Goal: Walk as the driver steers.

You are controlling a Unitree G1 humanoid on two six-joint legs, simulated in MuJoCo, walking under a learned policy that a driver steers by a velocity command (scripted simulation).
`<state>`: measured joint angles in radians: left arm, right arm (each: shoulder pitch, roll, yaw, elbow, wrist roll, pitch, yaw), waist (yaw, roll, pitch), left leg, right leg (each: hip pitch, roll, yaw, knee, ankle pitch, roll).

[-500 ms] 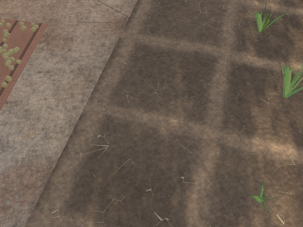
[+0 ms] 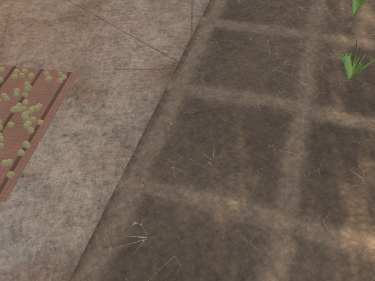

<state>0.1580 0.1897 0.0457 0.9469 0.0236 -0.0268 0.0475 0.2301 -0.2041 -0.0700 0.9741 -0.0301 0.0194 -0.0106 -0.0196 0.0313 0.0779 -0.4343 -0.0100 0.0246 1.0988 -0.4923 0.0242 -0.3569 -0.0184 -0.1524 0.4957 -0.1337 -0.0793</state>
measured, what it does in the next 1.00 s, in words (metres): steps on the spot, turning left: left foot, then right foot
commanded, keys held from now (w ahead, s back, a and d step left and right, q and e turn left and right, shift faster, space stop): q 0.30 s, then no key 0.70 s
